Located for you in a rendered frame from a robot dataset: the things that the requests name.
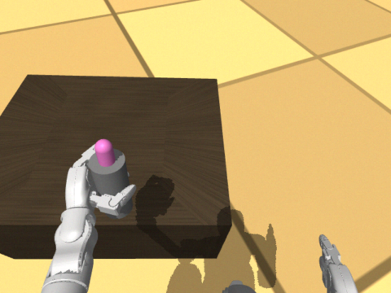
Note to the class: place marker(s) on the right robot hand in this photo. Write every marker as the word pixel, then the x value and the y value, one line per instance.
pixel 336 277

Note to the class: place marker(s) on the bottle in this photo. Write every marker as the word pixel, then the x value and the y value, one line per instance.
pixel 108 168

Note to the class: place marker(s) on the left robot arm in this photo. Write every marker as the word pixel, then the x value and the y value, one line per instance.
pixel 71 268

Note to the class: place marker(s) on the left robot hand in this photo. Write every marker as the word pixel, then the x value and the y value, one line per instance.
pixel 80 190

